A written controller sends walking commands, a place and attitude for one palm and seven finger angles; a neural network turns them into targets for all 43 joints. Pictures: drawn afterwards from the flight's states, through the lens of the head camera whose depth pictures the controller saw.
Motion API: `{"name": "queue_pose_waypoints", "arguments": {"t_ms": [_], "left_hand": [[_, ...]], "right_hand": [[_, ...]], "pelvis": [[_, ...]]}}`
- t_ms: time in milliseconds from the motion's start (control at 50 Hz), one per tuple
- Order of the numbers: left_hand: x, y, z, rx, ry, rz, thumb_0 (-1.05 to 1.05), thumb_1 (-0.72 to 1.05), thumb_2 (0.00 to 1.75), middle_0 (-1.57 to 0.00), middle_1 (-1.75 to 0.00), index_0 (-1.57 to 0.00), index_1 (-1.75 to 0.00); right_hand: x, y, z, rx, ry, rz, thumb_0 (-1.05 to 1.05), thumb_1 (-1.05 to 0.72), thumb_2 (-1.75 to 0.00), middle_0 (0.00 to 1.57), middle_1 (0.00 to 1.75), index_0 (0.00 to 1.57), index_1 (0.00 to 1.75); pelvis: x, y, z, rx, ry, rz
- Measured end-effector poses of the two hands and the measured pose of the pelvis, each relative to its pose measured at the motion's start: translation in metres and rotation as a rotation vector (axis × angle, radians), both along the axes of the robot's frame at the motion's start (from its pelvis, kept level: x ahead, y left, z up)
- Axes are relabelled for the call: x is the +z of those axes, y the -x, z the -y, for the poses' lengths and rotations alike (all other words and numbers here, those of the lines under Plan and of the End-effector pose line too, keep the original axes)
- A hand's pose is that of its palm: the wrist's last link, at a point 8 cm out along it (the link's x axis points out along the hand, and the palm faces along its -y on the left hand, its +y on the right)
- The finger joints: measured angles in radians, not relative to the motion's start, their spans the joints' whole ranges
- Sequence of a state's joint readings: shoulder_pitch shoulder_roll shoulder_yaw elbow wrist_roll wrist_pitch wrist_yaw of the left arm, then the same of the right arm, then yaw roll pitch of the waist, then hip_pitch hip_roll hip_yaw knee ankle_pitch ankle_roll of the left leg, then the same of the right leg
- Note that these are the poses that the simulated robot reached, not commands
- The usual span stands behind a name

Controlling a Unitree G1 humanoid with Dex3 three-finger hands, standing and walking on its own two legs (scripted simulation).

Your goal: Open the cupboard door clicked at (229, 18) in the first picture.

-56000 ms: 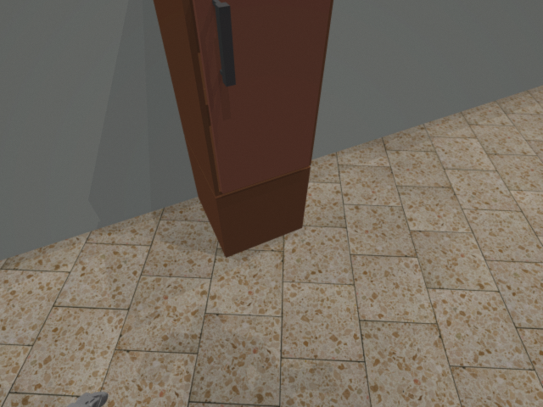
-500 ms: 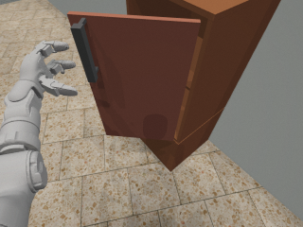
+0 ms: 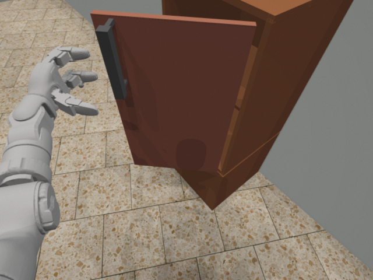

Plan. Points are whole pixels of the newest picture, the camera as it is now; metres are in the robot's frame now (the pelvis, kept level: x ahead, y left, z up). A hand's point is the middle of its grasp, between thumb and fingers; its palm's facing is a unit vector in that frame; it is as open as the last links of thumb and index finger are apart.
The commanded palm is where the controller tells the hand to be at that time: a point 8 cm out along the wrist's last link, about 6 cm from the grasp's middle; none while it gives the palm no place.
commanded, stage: move the hooked fingers beside the handle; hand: left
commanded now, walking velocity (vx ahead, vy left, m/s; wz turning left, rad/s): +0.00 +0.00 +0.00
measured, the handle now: (116, 61) +0.56 +0.15 +0.17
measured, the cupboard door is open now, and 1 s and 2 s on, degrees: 45 45 46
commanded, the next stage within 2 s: slide the fingers in behind the handle in 0.54 s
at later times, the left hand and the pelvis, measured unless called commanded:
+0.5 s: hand (76, 84) +0.47 +0.21 +0.17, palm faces -0.05 -1.00 +0.00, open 14.0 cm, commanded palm +0.46 +0.26 +0.17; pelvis +0.01 -0.01 +0.00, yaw -1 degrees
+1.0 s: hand (90, 85) +0.47 +0.18 +0.17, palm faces -0.07 -1.00 +0.01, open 14.0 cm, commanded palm +0.45 +0.23 +0.17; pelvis +0.00 -0.01 +0.00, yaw +0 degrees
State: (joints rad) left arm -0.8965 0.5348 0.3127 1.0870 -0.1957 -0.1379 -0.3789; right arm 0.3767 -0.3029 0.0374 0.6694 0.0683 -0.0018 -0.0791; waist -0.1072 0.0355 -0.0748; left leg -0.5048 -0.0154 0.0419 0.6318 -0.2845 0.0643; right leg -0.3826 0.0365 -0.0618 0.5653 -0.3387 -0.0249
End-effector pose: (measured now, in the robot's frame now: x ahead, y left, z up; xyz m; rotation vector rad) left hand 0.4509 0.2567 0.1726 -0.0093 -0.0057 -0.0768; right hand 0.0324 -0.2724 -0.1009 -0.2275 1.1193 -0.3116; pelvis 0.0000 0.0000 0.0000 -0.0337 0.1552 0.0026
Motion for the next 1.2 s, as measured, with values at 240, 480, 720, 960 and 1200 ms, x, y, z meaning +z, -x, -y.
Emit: {"name": "queue_pose_waypoints", "arguments": {"t_ms": [240, 480, 720, 960, 1200], "left_hand": [[-0.001, -0.012, -0.001, 0.023, -0.007, 0.002, -0.01, -0.50, 0.30, -0.30, -1.20, -0.30, -1.20], [-0.002, -0.005, -0.010, 0.024, -0.003, -0.004, -0.01, -0.50, 0.30, -0.30, -1.20, -0.30, -1.20], [0.002, -0.001, -0.001, 0.013, -0.003, 0.004, -0.01, -0.50, 0.30, -0.30, -1.20, -0.29, -1.20], [0.000, 0.001, 0.015, 0.005, 0.000, 0.008, -0.01, -0.50, 0.30, -0.30, -1.20, -0.29, -1.20], [-0.002, -0.005, 0.034, 0.020, -0.009, 0.002, -0.01, -0.50, 0.30, -0.29, -1.21, -0.30, -1.20]], "right_hand": [[0.000, 0.007, -0.001, -0.020, -0.004, -0.015, 0.00, -0.90, -0.90, 0.21, 0.30, 0.20, 0.30], [0.001, 0.007, 0.007, -0.032, 0.001, -0.036, 0.00, -0.90, -0.90, 0.21, 0.30, 0.20, 0.30], [0.002, -0.017, 0.008, 0.001, -0.005, 0.026, 0.00, -0.90, -0.90, 0.21, 0.30, 0.20, 0.30], [0.000, -0.021, 0.005, 0.016, -0.020, 0.043, 0.00, -0.90, -0.90, 0.21, 0.30, 0.20, 0.30], [-0.003, -0.003, 0.007, -0.013, -0.033, 0.018, 0.00, -0.90, -0.90, 0.21, 0.30, 0.20, 0.30]], "pelvis": [[-0.001, -0.002, 0.002, -0.011, 0.000, -0.014], [0.001, -0.008, 0.005, -0.013, -0.001, -0.010], [0.001, -0.007, 0.007, -0.004, -0.003, -0.001], [0.001, -0.004, 0.009, 0.000, -0.005, 0.007], [0.001, -0.003, 0.011, -0.011, -0.009, 0.009]]}}
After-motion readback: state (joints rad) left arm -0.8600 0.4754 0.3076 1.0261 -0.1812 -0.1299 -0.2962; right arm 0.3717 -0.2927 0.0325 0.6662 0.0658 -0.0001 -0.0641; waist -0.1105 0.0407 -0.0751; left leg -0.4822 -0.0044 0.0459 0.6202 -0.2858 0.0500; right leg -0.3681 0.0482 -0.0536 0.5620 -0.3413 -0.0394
